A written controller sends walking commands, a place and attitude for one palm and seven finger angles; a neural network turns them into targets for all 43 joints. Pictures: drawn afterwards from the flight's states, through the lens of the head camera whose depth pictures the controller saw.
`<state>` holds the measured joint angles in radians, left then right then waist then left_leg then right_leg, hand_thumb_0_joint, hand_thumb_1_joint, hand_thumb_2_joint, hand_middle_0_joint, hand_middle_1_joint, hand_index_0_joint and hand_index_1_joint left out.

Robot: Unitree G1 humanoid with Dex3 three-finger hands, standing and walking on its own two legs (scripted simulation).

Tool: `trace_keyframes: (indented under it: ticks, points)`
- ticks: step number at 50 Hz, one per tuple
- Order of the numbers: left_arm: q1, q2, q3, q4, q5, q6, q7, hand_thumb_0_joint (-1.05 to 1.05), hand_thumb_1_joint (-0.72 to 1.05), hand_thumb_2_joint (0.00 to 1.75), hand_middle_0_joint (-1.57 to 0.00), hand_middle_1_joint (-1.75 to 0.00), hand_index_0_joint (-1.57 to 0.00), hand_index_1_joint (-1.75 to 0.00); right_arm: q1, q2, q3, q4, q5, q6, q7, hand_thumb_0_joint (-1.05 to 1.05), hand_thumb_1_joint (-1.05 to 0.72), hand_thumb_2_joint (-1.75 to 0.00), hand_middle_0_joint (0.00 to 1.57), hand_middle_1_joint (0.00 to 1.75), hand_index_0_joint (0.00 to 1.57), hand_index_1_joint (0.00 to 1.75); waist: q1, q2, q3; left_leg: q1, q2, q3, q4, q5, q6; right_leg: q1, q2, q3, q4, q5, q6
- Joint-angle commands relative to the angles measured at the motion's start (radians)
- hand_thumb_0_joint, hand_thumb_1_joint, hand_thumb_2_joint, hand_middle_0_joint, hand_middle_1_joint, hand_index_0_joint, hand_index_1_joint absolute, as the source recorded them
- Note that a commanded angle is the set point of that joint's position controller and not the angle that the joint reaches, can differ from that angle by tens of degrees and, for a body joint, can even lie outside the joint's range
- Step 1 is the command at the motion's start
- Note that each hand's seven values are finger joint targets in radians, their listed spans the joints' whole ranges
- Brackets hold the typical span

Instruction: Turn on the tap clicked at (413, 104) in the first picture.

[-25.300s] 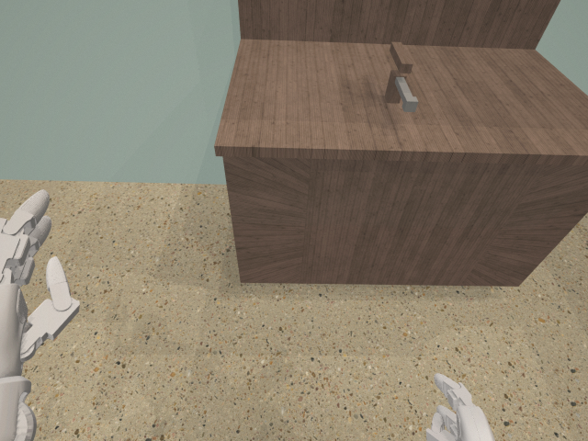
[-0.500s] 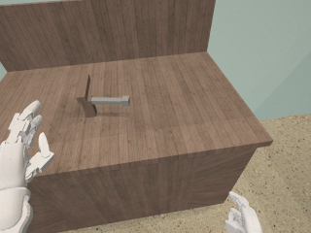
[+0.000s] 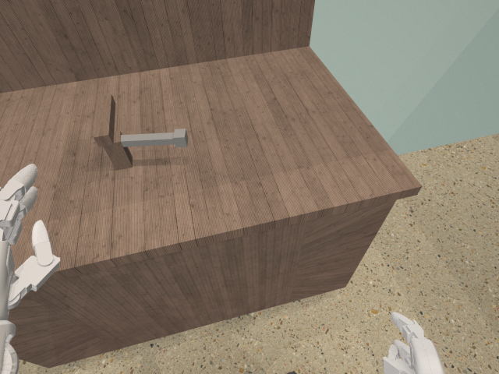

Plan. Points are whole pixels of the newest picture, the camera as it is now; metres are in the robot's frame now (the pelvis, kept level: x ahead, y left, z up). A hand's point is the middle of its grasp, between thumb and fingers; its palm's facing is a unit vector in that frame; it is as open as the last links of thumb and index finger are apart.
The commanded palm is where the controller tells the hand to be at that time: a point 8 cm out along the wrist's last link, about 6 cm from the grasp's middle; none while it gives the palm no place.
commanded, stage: step back with the hand held close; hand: left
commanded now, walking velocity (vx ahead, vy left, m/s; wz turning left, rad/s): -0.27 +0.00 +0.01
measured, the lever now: (181, 138) +0.56 +0.19 +0.04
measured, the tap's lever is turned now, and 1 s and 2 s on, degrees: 78 78 78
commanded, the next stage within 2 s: stop stepping back and stand still in 1.34 s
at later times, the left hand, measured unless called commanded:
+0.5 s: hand (33, 272) +0.20 +0.26 +0.15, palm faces +0.39 -0.80 -0.46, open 7.4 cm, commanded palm +0.14 +0.30 +0.18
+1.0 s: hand (36, 333) +0.14 +0.22 +0.16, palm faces +0.31 -0.79 -0.53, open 7.4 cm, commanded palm +0.08 +0.26 +0.18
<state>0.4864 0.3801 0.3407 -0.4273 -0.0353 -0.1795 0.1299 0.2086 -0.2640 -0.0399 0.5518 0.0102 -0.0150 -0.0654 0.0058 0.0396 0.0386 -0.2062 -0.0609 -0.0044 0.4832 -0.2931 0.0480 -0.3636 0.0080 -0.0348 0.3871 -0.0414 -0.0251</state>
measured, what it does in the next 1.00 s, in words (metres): lifts its left foot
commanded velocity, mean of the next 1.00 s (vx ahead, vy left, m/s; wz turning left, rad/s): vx -0.36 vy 0.00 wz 0.02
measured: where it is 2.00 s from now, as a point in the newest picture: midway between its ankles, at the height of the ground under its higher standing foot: outside the picture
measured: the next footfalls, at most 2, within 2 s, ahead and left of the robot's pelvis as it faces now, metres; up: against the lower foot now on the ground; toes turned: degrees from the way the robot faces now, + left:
left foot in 1.08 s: -0.12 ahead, +0.12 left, +0.00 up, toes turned +3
right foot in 1.36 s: -0.14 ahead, -0.11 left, +0.00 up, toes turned +2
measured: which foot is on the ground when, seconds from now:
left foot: down 0.00-0.78, up 0.80-1.00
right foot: down 0.00-1.00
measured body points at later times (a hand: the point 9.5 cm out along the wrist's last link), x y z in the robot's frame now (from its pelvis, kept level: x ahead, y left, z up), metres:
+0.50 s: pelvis -0.02 +0.02 -0.01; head +0.01 +0.02 +0.43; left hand +0.17 +0.30 +0.18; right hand +0.15 -0.22 -0.09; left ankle -0.02 +0.09 -0.74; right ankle +0.10 -0.11 -0.73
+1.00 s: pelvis -0.08 -0.02 +0.00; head -0.02 -0.02 +0.45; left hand +0.12 +0.26 +0.19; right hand +0.12 -0.27 -0.08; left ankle -0.13 +0.12 -0.70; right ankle +0.00 -0.11 -0.74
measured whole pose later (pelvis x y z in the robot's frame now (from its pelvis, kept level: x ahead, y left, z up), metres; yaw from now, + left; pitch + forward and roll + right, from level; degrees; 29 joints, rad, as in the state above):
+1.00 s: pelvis -0.08 -0.02 +0.00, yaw +1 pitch +5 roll +2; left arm 0.56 0.44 0.38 -0.57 -0.03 -0.14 0.14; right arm 0.11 -0.23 -0.04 0.54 0.00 0.02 -0.07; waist -0.02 -0.03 0.02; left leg -0.41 0.00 0.00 0.81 -0.45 -0.02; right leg -0.42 0.02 0.02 0.41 -0.07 -0.04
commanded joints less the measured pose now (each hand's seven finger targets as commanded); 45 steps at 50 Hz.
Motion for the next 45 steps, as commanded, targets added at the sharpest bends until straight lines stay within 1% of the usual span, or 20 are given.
trace_keyframes:
  ticks: [1, 4, 5, 8, 10, 13, 16, 19, 22, 24, 25, 28, 31, 33, 35, 37, 39, 40, 42, 45]
  points:
    - [-0.046, 0.166, 0.133, -0.222, 0.007, -0.067, 0.027, 0.00, 0.90, 0.90, -0.20, -0.30, -0.20, -0.30, -0.100, -0.094, -0.025, -0.171, 0.003, -0.060, -0.009, 0.00, -0.90, -0.90, 0.20, 0.30, 0.20, 0.30, 0.011, 0.000, -0.160, -0.259, 0.111, -0.102, -0.148, 0.005, 0.009, 0.327, -0.079, 0.115, 0.034, 0.007, 0.025]
    - [-0.069, 0.161, 0.134, -0.226, 0.026, -0.068, 0.027, 0.00, 0.90, 0.90, -0.20, -0.30, -0.20, -0.30, -0.099, -0.105, -0.028, -0.181, 0.004, -0.062, -0.009, 0.00, -0.90, -0.90, 0.20, 0.30, 0.20, 0.30, 0.016, -0.008, -0.128, -0.411, 0.132, -0.132, -0.185, -0.154, 0.039, 0.405, -0.052, 0.120, 0.096, -0.005, 0.040]
    - [-0.088, 0.167, 0.139, -0.245, 0.032, -0.069, 0.026, 0.00, 0.90, 0.90, -0.20, -0.30, -0.20, -0.30, -0.108, -0.112, -0.026, -0.183, 0.003, -0.065, -0.007, 0.00, -0.90, -0.90, 0.20, 0.30, 0.20, 0.30, 0.012, 0.046, -0.122, -0.437, 0.139, -0.147, -0.206, -0.187, 0.046, 0.412, -0.043, 0.122, 0.123, 0.000, 0.037]
    - [-0.103, 0.148, 0.134, -0.215, 0.046, -0.066, 0.028, 0.00, 0.90, 0.90, -0.20, -0.30, -0.20, -0.30, -0.097, -0.110, -0.029, -0.187, 0.000, -0.063, -0.008, 0.00, -0.90, -0.90, 0.20, 0.30, 0.20, 0.30, 0.016, 0.005, -0.093, -0.558, 0.162, -0.170, -0.223, -0.258, 0.066, 0.479, -0.026, 0.116, 0.212, 0.041, 0.044]
    - [-0.141, 0.167, 0.151, -0.246, 0.050, -0.068, 0.027, 0.00, 0.90, 0.90, -0.20, -0.30, -0.20, -0.30, -0.097, -0.109, -0.029, -0.185, -0.002, -0.064, -0.008, 0.00, -0.90, -0.90, 0.20, 0.30, 0.20, 0.30, 0.012, -0.001, -0.108, -0.546, 0.151, -0.164, -0.194, -0.260, 0.066, 0.467, -0.038, 0.138, 0.208, 0.063, 0.037]
    - [-0.137, 0.149, 0.127, -0.225, 0.043, -0.059, 0.024, 0.00, 0.90, 0.90, -0.20, -0.30, -0.20, -0.30, -0.085, -0.099, -0.027, -0.181, -0.002, -0.062, -0.004, 0.00, -0.90, -0.90, 0.20, 0.30, 0.20, 0.30, 0.008, -0.086, -0.098, -0.486, 0.118, -0.129, -0.104, -0.240, 0.049, 0.379, -0.084, 0.186, 0.133, 0.014, 0.018]
    - [-0.126, 0.153, 0.126, -0.259, 0.035, -0.065, 0.027, 0.00, 0.90, 0.90, -0.20, -0.30, -0.20, -0.30, -0.084, -0.093, -0.021, -0.172, -0.004, -0.065, 0.002, 0.00, -0.90, -0.90, 0.20, 0.30, 0.20, 0.30, 0.000, -0.038, -0.118, -0.410, 0.113, -0.131, -0.080, -0.201, 0.035, 0.305, -0.108, 0.196, 0.095, -0.037, -0.001]
    - [-0.104, 0.162, 0.144, -0.279, 0.040, -0.075, 0.031, 0.00, 0.90, 0.90, -0.20, -0.30, -0.20, -0.30, -0.090, -0.099, -0.020, -0.176, -0.008, -0.066, 0.002, 0.00, -0.90, -0.90, 0.20, 0.30, 0.20, 0.30, 0.004, 0.000, -0.124, -0.483, 0.135, -0.159, -0.125, -0.221, 0.047, 0.367, -0.074, 0.165, 0.155, -0.006, 0.013]
    - [-0.094, 0.159, 0.163, -0.289, 0.048, -0.078, 0.030, 0.00, 0.90, 0.90, -0.20, -0.30, -0.20, -0.30, -0.099, -0.100, -0.025, -0.176, -0.012, -0.067, -0.002, 0.00, -0.90, -0.90, 0.20, 0.30, 0.20, 0.30, 0.010, 0.059, -0.144, -0.548, 0.200, -0.209, -0.186, -0.100, 0.065, 0.455, -0.014, 0.105, 0.325, 0.132, 0.041]
    - [-0.120, 0.156, 0.165, -0.306, 0.051, -0.078, 0.028, 0.00, 0.90, 0.90, -0.20, -0.30, -0.20, -0.30, -0.099, -0.098, -0.032, -0.170, -0.019, -0.074, -0.002, 0.00, -0.90, -0.90, 0.20, 0.30, 0.20, 0.30, 0.011, 0.095, -0.139, -0.527, 0.245, -0.224, -0.199, 0.032, 0.078, 0.419, 0.011, 0.097, 0.422, 0.041, 0.050]
    - [-0.136, 0.171, 0.179, -0.326, 0.051, -0.075, 0.029, 0.00, 0.90, 0.90, -0.20, -0.30, -0.20, -0.30, -0.108, -0.096, -0.037, -0.165, -0.021, -0.081, -0.001, 0.00, -0.90, -0.90, 0.20, 0.30, 0.20, 0.30, 0.012, 0.118, -0.138, -0.468, 0.268, -0.241, -0.204, 0.128, 0.082, 0.351, 0.031, 0.093, 0.458, -0.053, 0.053]
    - [-0.115, 0.111, 0.124, -0.271, 0.042, -0.066, 0.020, 0.00, 0.90, 0.90, -0.20, -0.30, -0.20, -0.30, -0.100, -0.080, -0.035, -0.130, -0.036, -0.104, 0.007, 0.00, -0.90, -0.90, 0.20, 0.30, 0.20, 0.30, 0.010, 0.076, -0.092, -0.244, 0.309, -0.237, -0.132, 0.503, 0.075, 0.155, 0.029, 0.096, 0.391, -0.244, 0.045]
    - [-0.111, 0.096, 0.079, -0.279, 0.031, -0.065, 0.015, 0.00, 0.90, 0.90, -0.20, -0.30, -0.20, -0.30, -0.114, -0.071, -0.021, -0.099, -0.034, -0.106, 0.018, 0.00, -0.90, -0.90, 0.20, 0.30, 0.20, 0.30, 0.004, 0.087, -0.147, 0.028, 0.280, -0.180, -0.027, 0.876, 0.015, 0.061, 0.005, 0.090, 0.196, -0.138, 0.029]
    - [-0.122, 0.115, 0.080, -0.293, 0.025, -0.065, 0.014, 0.00, 0.90, 0.90, -0.20, -0.30, -0.20, -0.30, -0.131, -0.072, -0.016, -0.095, -0.030, -0.096, 0.021, 0.00, -0.90, -0.90, 0.20, 0.30, 0.20, 0.30, 0.008, 0.092, -0.223, 0.085, 0.265, -0.144, 0.017, 0.941, -0.003, 0.102, -0.018, 0.108, 0.141, 0.027, 0.023]
    - [-0.096, 0.150, 0.109, -0.323, 0.015, -0.056, 0.018, 0.00, 0.90, 0.90, -0.20, -0.30, -0.20, -0.30, -0.146, -0.065, -0.022, -0.103, -0.021, -0.085, 0.019, 0.00, -0.90, -0.90, 0.20, 0.30, 0.20, 0.30, 0.008, 0.018, -0.306, 0.094, 0.230, -0.100, 0.069, 0.843, -0.017, 0.152, -0.056, 0.140, 0.131, 0.200, 0.013]
    - [-0.005, 0.179, 0.147, -0.315, -0.002, -0.048, 0.022, 0.00, 0.90, 0.90, -0.20, -0.30, -0.20, -0.30, -0.143, -0.053, -0.028, -0.121, -0.013, -0.067, 0.017, 0.00, -0.90, -0.90, 0.20, 0.30, 0.20, 0.30, 0.004, -0.071, -0.351, 0.019, 0.166, -0.053, 0.146, 0.592, -0.040, 0.185, -0.142, 0.211, 0.112, 0.442, -0.016]
    - [0.046, 0.217, 0.192, -0.313, -0.012, -0.057, 0.022, 0.00, 0.90, 0.90, -0.20, -0.30, -0.20, -0.30, -0.143, -0.036, -0.034, -0.135, -0.007, -0.048, 0.016, 0.00, -0.90, -0.90, 0.20, 0.30, 0.20, 0.30, 0.006, -0.188, -0.350, -0.195, 0.053, -0.019, 0.325, -0.018, -0.073, 0.282, -0.285, 0.339, 0.029, 0.719, -0.075]
    - [0.079, 0.254, 0.236, -0.320, -0.015, -0.058, 0.023, 0.00, 0.90, 0.90, -0.20, -0.30, -0.20, -0.30, -0.137, -0.040, -0.038, -0.145, -0.005, -0.041, 0.015, 0.00, -0.90, -0.90, 0.20, 0.30, 0.20, 0.30, 0.018, -0.190, -0.370, -0.264, 0.039, -0.054, 0.448, -0.203, -0.064, 0.297, -0.338, 0.365, 0.008, 0.753, -0.086]
    - [0.105, 0.222, 0.219, -0.321, -0.009, -0.044, 0.021, 0.00, 0.90, 0.90, -0.20, -0.30, -0.20, -0.30, -0.147, -0.015, -0.018, -0.156, -0.001, -0.026, 0.010, 0.00, -0.90, -0.90, 0.20, 0.30, 0.20, 0.30, 0.004, -0.167, -0.342, -0.285, 0.065, -0.074, 0.541, -0.209, -0.066, 0.250, -0.335, 0.311, 0.019, 0.681, -0.115]
    - [0.099, 0.210, 0.206, -0.317, -0.006, -0.019, 0.032, 0.00, 0.90, 0.90, -0.20, -0.30, -0.20, -0.30, -0.165, -0.023, -0.015, -0.150, -0.006, -0.005, -0.010, 0.00, -0.90, -0.90, 0.20, 0.30, 0.20, 0.30, 0.001, -0.112, -0.308, -0.224, 0.073, -0.013, 0.463, -0.181, -0.077, 0.191, -0.278, 0.255, -0.001, 0.577, -0.107]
